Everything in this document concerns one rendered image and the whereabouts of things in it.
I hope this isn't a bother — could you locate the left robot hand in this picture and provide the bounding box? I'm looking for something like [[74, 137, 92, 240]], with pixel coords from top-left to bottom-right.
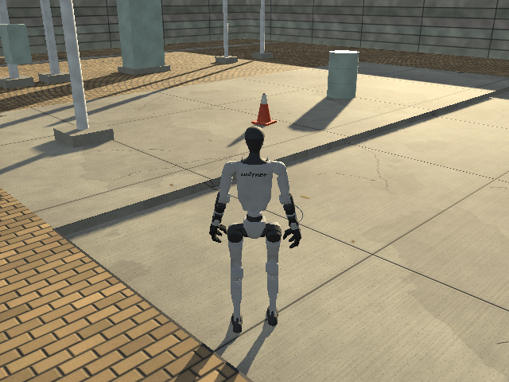
[[209, 224, 227, 243]]

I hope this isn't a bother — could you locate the robot right upper arm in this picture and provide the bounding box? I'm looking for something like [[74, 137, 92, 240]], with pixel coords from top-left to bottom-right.
[[271, 161, 292, 205]]

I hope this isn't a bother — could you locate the right robot hand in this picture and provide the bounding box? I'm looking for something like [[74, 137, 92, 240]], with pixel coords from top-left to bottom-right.
[[283, 228, 301, 248]]

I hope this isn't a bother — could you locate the robot left upper arm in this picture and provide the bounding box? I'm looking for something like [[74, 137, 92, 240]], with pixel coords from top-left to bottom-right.
[[218, 161, 238, 204]]

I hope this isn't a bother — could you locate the robot left forearm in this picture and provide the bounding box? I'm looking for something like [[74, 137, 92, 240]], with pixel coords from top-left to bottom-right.
[[212, 192, 226, 226]]

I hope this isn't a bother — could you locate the robot head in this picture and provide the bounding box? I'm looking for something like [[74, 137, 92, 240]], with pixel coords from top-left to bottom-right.
[[241, 126, 268, 165]]

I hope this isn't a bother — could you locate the robot right shin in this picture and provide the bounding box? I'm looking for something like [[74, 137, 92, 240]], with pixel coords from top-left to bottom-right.
[[267, 263, 278, 315]]

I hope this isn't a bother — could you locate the robot right forearm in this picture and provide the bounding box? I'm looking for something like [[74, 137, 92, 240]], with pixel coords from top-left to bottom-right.
[[283, 193, 299, 230]]

